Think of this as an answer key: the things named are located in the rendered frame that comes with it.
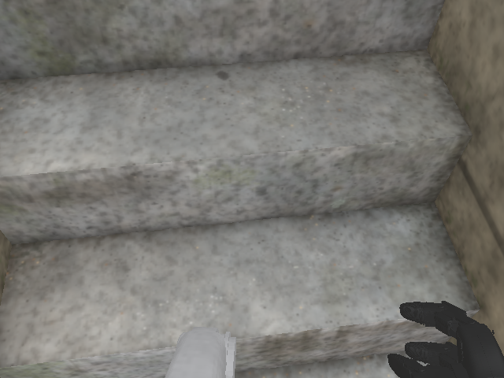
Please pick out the right robot hand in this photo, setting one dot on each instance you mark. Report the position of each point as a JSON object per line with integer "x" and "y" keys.
{"x": 477, "y": 354}

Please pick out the left robot thigh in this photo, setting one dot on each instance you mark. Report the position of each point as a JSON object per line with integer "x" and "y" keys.
{"x": 204, "y": 353}

